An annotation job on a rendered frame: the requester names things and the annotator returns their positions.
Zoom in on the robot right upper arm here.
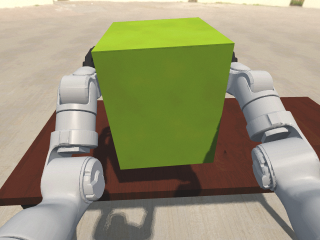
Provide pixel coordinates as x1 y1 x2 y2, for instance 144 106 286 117
251 136 320 240

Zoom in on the carton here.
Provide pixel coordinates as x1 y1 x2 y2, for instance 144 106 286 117
91 17 235 170

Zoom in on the robot right forearm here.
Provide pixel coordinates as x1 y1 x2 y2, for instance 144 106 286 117
226 62 320 173

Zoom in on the robot left hand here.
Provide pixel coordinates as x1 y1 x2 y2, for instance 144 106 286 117
82 46 95 68

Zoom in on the table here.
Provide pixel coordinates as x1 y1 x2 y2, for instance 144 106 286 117
0 96 320 209

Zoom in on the robot right hand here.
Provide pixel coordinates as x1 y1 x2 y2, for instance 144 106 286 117
231 51 238 63

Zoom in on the robot left upper arm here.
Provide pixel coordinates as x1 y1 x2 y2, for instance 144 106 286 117
0 156 105 240

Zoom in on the robot left forearm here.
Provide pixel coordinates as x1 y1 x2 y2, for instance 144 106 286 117
40 66 102 196

